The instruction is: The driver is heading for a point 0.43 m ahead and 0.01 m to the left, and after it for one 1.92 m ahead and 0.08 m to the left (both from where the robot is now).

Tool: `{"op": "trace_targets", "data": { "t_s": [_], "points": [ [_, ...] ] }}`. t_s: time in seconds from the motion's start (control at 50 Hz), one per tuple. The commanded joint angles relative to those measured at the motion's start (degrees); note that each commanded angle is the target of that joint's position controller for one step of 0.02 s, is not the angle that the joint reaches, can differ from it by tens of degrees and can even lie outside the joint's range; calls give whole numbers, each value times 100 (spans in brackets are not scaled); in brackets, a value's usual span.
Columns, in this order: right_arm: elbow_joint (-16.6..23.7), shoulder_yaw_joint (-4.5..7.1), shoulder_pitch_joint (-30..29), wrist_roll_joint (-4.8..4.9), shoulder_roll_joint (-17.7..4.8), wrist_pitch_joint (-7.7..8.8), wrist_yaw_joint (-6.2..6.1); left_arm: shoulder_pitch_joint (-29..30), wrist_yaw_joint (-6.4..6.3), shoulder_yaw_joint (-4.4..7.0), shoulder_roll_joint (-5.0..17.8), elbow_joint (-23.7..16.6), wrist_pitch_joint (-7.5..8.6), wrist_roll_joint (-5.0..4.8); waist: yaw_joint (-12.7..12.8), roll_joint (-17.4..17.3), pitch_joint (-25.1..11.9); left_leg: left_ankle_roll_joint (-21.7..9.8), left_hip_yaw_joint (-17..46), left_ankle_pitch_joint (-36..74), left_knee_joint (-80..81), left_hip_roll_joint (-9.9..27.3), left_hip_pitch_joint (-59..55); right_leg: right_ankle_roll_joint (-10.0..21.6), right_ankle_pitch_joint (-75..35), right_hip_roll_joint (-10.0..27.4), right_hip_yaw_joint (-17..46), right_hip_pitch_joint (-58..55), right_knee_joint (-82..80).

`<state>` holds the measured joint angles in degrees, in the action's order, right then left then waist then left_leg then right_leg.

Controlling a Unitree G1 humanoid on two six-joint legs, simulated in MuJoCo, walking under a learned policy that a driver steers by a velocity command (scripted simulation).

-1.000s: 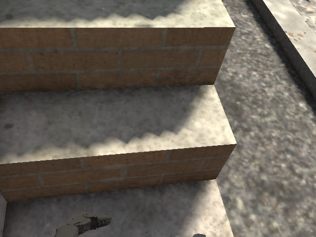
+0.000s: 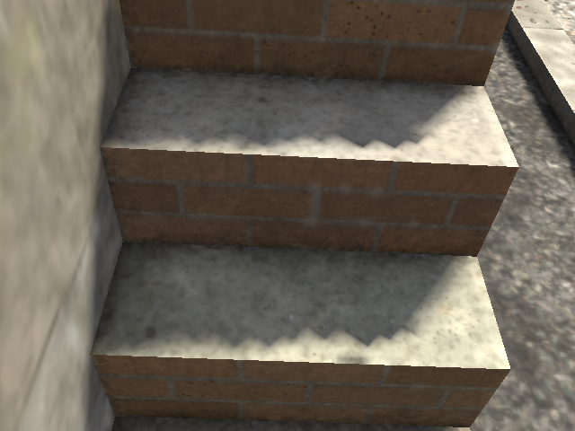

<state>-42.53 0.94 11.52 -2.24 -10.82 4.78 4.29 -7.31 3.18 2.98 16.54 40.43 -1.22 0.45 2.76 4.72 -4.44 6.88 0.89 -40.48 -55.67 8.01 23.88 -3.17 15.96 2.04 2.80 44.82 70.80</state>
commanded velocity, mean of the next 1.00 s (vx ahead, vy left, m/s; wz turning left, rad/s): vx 0.40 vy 0.00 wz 0.00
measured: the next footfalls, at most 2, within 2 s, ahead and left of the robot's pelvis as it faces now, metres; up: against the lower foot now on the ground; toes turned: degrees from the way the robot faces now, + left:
right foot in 0.02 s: +0.10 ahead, -0.13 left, +0.00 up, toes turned +0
left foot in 0.60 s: +0.33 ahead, +0.16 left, +0.22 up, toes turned +0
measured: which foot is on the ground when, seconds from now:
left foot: down 0.00-0.04, up 0.06-0.58, down 0.60-1.00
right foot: up 0.00-0.00, down 0.02-0.64, up 0.66-1.00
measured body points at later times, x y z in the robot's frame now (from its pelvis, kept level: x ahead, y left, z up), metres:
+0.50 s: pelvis +0.14 +0.00 +0.07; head +0.14 -0.04 +0.52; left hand +0.07 +0.22 -0.05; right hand +0.36 -0.17 -0.02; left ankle +0.17 +0.12 -0.29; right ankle +0.06 -0.13 -0.67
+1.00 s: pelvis +0.29 +0.06 +0.27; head +0.30 +0.08 +0.72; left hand +0.39 +0.30 +0.13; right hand +0.37 -0.17 +0.15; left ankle +0.29 +0.17 -0.45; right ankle +0.30 -0.12 -0.23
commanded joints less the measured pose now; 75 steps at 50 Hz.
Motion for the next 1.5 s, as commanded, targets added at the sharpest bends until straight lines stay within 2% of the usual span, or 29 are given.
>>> {"op": "trace_targets", "data": {
  "t_s": [0.02,0.04,0.06,0.12,0.38,0.52,0.54,0.56,0.58,0.6,0.62,0.64,0.66,0.68,0.74,0.76,0.8,0.86,0.92,0.98,1.08,1.14,1.16,1.18,1.2,1.22,1.28,1.32,1.5],
  "points": [
    [984,397,-1630,-94,-1125,-117,417,-3091,62,345,354,917,322,164,1486,-973,-44,-1198,-196,5172,-1110,-243,2312,279,-972,-789,-1220,-3801,-1353],
    [510,275,-837,216,-174,-92,-621,-2859,96,148,-120,854,380,-49,1136,-200,-269,-1063,-97,2208,-3590,-870,2618,763,264,215,867,-4338,-3910],
    [714,-4,114,63,502,-100,-867,-2214,51,143,341,662,541,90,79,982,118,-838,877,2292,-5258,-1236,2647,609,-3628,950,2638,-3596,-3642],
    [1191,46,-912,-255,64,-130,-737,-394,17,171,315,308,702,110,-437,521,439,-1074,658,3592,-6938,-858,3587,948,2909,1000,3080,-1891,-4605],
    [917,-3,-1489,217,396,-302,-708,-2498,-309,95,-131,1192,1107,302,320,-34,867,-1195,24,2869,-8700,-1062,5695,1450,-310,1414,1818,-4071,-5019],
    [2033,-300,-2682,358,393,-489,-723,-1949,-490,100,86,1293,934,-47,23,760,1403,-1468,-735,1133,-4335,-105,4161,1175,-1606,949,247,-2926,-7102],
    [3187,-492,-4235,248,-273,-659,48,-2634,200,-93,187,1851,641,376,-269,90,429,-1639,-713,-2732,-2061,-1267,3749,1942,-5808,1417,1545,-2023,-7157],
    [2709,-654,-2526,40,373,-1040,377,-3120,682,-115,711,2240,307,706,-718,1459,-163,-1702,-88,-682,-2520,-1127,3645,2360,-7242,2344,1739,-3038,-7038],
    [2052,-444,-210,58,-84,-1015,511,-1014,896,172,1874,1529,327,540,-1961,1458,-728,-1313,-384,1124,-3323,-1453,2914,2712,-11964,2688,880,-4016,-6201],
    [1526,-160,652,40,-856,-878,467,-40,886,306,2136,1261,304,258,-2181,777,-1940,-1233,-746,2247,-1416,-1822,2167,2525,-12773,2203,207,-5056,-4976],
    [1246,50,433,-45,-1172,-916,379,-1019,738,246,1590,1484,286,214,-1467,589,-2695,-1216,-504,2928,-702,-2103,906,2454,-12507,1549,-235,-4590,-3628],
    [106,264,1994,259,-1350,-440,-663,-1179,112,394,670,1161,667,-761,-1495,-822,-2530,-1503,3167,1410,1135,-302,-1974,760,-8189,41,-499,-2759,-1300],
    [-110,159,1309,256,-1065,-543,-1144,-1181,151,321,219,1574,617,-435,-876,-1233,-2406,-1932,5220,849,3041,12,-1180,729,-2431,-449,409,-2317,138],
    [60,144,356,279,-1015,-495,-1230,-1148,259,292,0,1541,501,-207,-503,-729,-1749,-2068,5296,-43,3587,289,-466,446,-1876,-803,1317,-2064,2177],
    [-580,74,-537,426,-306,-313,-1041,-786,57,69,-342,1039,191,282,165,-752,26,-1567,3300,429,2452,312,645,538,-1941,-1059,1581,-457,3587],
    [-292,-216,-823,3,21,-124,-59,-845,-175,-24,71,1025,279,-360,-317,-3339,1062,-1716,1133,1751,1680,-466,1031,1153,-1417,-1130,2209,1488,3959],
    [-822,-208,211,-83,372,78,323,-1314,-272,-100,-152,659,289,-334,-185,-1015,118,-1836,1160,4401,2462,-59,-239,1151,-934,-1259,1748,1663,3558],
    [-343,-314,-971,100,312,77,598,-1547,-291,-224,-304,426,172,-261,426,-599,-334,-1561,991,3424,2905,100,541,418,-565,-320,1374,1025,2580],
    [32,-140,-1035,294,-460,119,453,-1577,90,-136,82,657,128,-92,251,-802,-289,-1478,745,2412,3378,-104,1538,-213,-404,-106,133,20,3816],
    [-587,-106,800,-158,-451,198,253,-405,-151,-112,289,388,208,-21,-724,-763,110,-2110,1603,3183,3199,353,-1023,-31,-203,-248,795,2162,3589],
    [497,-321,-1999,278,-251,371,339,-967,118,-268,-18,326,217,212,700,-377,-335,-1231,329,5446,2530,-38,314,-506,-463,953,35,-1309,-279],
    [-195,-139,14,484,-693,133,530,-366,294,-318,-168,353,304,218,266,-1056,239,-1426,728,6015,2577,-73,-407,-397,-1909,122,-831,-2516,-3559],
    [-343,-167,2021,120,-539,171,581,193,292,-186,596,408,268,-144,-1048,-244,-670,-1122,313,7401,2503,-453,-1666,291,-2340,107,-479,-2212,-2506],
    [-474,-181,1409,116,-642,195,553,18,249,-203,244,400,274,44,-294,-596,-360,-1076,167,7460,2402,-427,-2381,203,-2379,131,-622,-1370,-2984],
    [-183,120,153,280,-794,-104,-529,-366,58,-318,-727,515,418,-338,-251,-1753,-485,-1110,637,7682,3213,173,-2478,468,66,-308,-797,-2070,-3952],
    [-11,76,-404,236,-982,-227,-810,-564,29,-277,-572,576,485,-215,165,-1291,-286,-1124,461,7937,2751,44,-2689,573,-468,-334,-552,-2166,-4873],
    [144,121,217,399,-909,-118,-818,-642,-169,-32,178,493,481,-25,-308,-507,-722,-932,120,6070,1510,-43,-1303,543,-4476,409,-205,-4715,-4898],
    [0,-28,377,733,-295,-87,-706,-581,-151,-173,-158,304,419,105,-423,207,-1079,-605,-46,2846,1814,-378,-198,797,-6946,1100,127,-5648,-4300],
    [-204,143,69,362,-909,-344,-1018,-506,-282,-59,-171,-64,294,84,-208,-233,-14,-508,-87,4164,2537,-115,-1014,647,-2326,444,-317,-3619,-4702]
  ]
}}
Velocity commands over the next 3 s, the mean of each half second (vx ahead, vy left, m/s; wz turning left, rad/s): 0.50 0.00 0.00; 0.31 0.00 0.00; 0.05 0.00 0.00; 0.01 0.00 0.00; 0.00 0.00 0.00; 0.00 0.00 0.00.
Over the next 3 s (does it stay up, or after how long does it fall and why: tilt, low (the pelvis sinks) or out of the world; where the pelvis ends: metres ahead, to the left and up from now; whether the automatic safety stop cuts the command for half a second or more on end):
stays up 0.26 0.01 0.28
